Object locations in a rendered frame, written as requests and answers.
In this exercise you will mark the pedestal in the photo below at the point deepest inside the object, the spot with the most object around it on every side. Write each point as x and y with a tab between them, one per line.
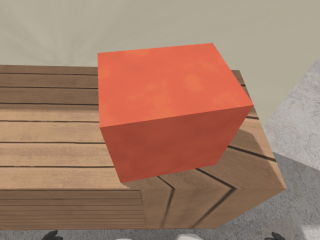
56	172

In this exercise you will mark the carton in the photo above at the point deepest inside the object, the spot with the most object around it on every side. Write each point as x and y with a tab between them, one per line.
167	109

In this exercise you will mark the robot left hand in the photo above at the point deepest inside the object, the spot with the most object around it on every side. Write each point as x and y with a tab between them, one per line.
52	236

